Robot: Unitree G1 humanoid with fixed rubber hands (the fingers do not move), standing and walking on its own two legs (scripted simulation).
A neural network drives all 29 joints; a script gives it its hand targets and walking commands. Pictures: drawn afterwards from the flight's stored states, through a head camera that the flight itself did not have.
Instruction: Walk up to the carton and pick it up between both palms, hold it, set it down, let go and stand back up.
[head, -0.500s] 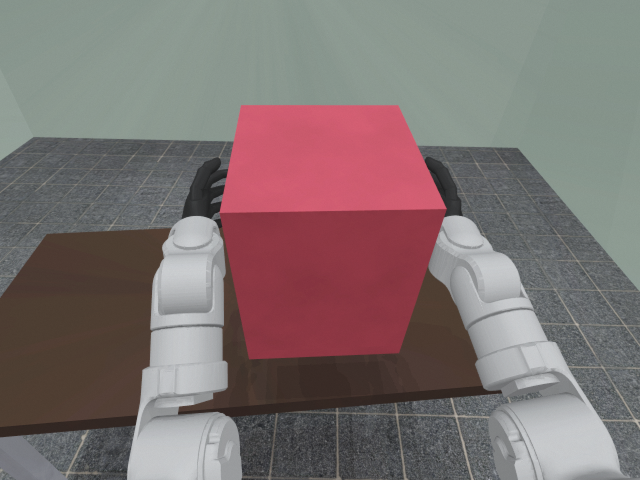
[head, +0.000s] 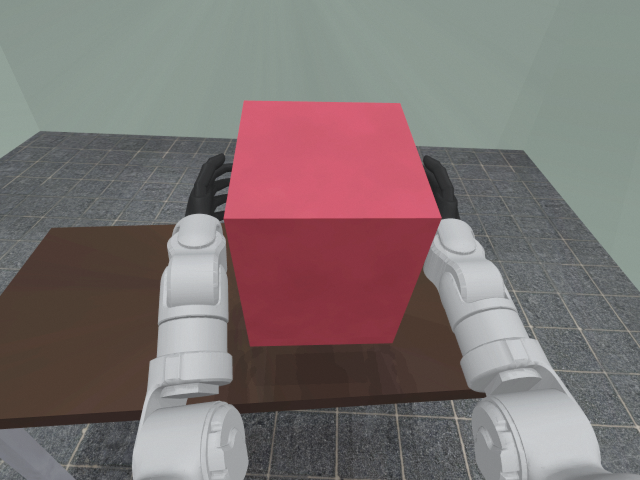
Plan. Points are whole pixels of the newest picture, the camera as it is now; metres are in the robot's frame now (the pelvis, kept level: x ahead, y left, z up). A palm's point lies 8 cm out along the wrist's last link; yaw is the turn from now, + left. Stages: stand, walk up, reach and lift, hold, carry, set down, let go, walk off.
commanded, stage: set down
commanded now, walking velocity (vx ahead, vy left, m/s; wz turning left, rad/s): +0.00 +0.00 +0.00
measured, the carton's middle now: (322, 228) +0.39 +0.02 +0.16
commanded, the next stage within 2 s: none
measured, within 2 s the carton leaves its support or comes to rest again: neither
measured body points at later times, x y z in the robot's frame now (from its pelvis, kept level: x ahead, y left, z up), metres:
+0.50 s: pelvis +0.01 +0.00 +0.00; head -0.03 +0.04 +0.45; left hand +0.40 +0.16 +0.15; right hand +0.39 -0.13 +0.14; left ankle +0.04 +0.12 -0.75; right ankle -0.01 -0.12 -0.75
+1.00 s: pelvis +0.02 +0.00 +0.00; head +0.00 +0.04 +0.45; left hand +0.42 +0.16 +0.11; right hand +0.41 -0.13 +0.11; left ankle +0.04 +0.12 -0.75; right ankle -0.01 -0.11 -0.75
